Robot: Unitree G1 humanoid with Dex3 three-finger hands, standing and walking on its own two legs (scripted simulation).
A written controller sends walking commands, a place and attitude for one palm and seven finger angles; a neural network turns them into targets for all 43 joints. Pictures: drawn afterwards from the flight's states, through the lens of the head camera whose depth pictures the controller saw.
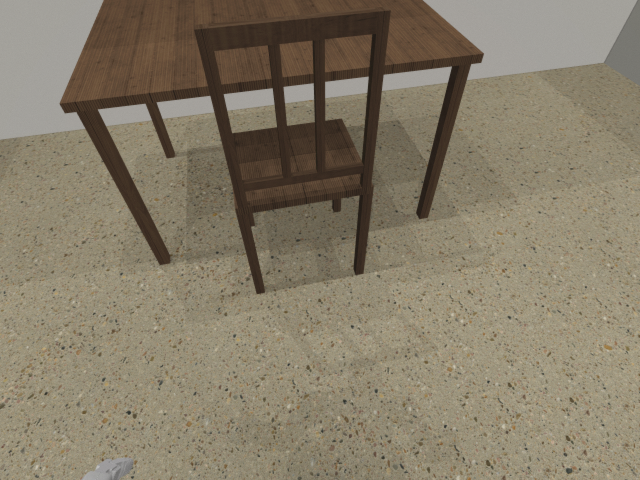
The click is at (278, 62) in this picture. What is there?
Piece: chair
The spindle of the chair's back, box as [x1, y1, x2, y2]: [268, 44, 291, 177]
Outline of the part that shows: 268,45 282,173 283,177 287,177 291,175 279,44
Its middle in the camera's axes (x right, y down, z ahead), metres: -0.10 -0.30 +0.95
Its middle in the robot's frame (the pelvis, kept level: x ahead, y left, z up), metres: +0.91 +0.15 -0.05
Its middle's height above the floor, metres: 0.72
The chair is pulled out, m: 0.00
